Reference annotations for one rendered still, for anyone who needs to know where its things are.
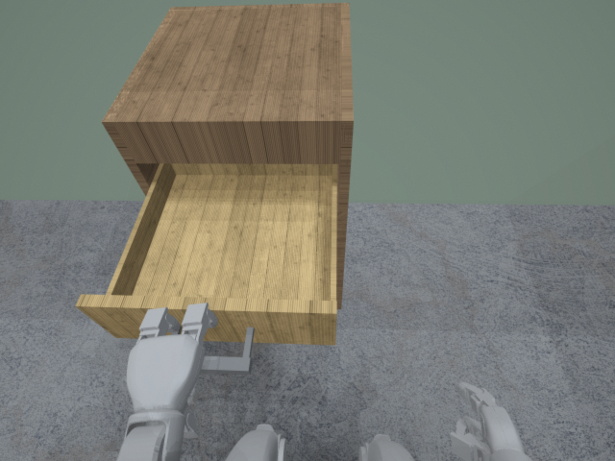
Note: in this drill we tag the robot right thigh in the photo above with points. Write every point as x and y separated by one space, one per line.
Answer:
382 450

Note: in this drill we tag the robot left thigh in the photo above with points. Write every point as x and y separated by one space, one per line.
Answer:
259 445

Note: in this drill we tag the robot left forearm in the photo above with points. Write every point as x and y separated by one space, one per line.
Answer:
153 435

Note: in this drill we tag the robot thigh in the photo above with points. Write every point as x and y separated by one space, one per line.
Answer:
259 445
382 450

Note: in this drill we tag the left robot hand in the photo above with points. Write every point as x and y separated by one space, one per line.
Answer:
163 369

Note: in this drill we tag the handle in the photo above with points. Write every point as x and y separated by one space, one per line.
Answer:
230 365

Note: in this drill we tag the cabinet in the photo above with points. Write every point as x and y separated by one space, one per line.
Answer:
251 84

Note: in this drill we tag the right robot hand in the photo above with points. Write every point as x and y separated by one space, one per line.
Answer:
476 441

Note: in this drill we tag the drawer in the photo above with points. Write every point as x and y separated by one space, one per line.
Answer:
257 242

